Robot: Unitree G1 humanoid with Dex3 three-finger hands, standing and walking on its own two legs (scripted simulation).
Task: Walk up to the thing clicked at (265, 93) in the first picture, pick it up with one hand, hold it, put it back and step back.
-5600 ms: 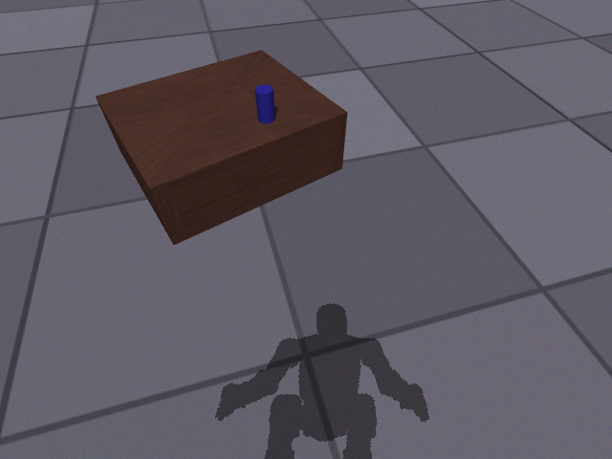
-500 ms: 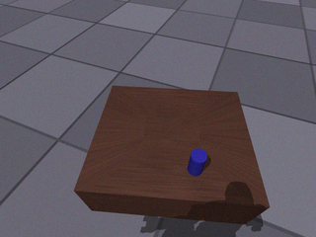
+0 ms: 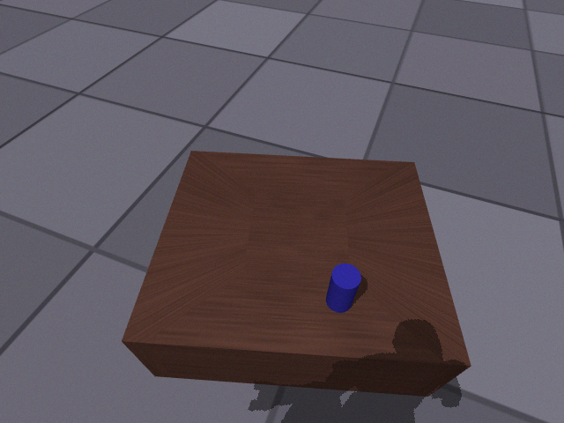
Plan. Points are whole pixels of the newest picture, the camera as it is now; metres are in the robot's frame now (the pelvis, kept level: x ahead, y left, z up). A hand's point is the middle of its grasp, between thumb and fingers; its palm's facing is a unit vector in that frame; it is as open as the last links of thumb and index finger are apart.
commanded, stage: stand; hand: right
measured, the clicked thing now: (342, 288) +0.51 -0.16 -0.38
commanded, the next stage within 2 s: go down in 1.82 s
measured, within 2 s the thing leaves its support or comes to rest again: neither
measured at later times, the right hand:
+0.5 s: hand out of the picture +0.07 -0.26 -0.16, palm faces -0.01 +0.94 -0.34, open 7.4 cm
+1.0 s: hand out of the picture +0.07 -0.26 -0.16, palm faces -0.02 +0.94 -0.34, open 7.4 cm
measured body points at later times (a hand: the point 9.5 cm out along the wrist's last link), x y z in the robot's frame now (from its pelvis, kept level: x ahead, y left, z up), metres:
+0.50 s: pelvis -0.01 +0.00 +0.00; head +0.00 +0.00 +0.45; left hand +0.07 +0.30 -0.13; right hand +0.07 -0.31 -0.13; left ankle +0.01 +0.13 -0.75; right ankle -0.02 -0.14 -0.75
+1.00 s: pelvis +0.00 -0.01 +0.00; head +0.01 -0.01 +0.45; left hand +0.08 +0.30 -0.13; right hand +0.07 -0.31 -0.13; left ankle +0.01 +0.13 -0.75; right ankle -0.02 -0.14 -0.75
